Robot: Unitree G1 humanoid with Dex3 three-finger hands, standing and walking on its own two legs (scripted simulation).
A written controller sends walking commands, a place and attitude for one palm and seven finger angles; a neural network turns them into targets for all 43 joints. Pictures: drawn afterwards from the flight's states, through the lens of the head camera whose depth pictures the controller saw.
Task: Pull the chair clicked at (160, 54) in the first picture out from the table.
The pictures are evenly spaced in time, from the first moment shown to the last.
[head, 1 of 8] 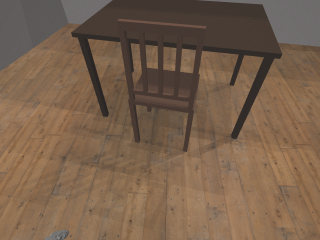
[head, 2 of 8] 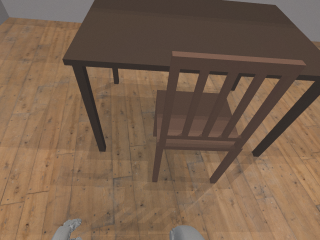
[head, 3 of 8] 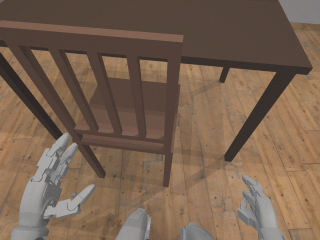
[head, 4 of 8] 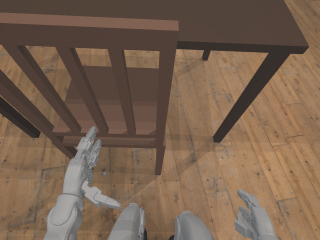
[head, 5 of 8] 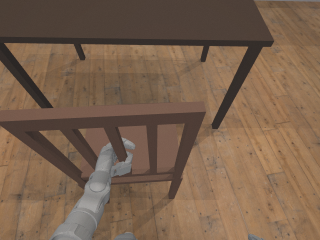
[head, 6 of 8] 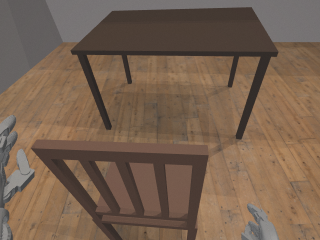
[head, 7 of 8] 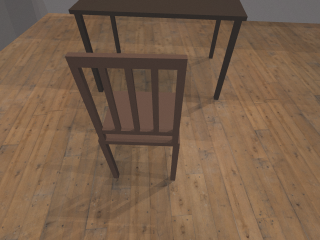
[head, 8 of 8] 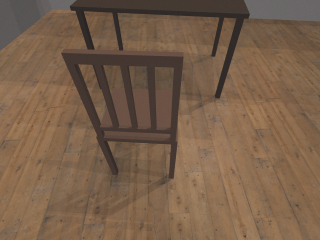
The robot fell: no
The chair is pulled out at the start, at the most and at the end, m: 0.00 0.64 0.64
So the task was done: yes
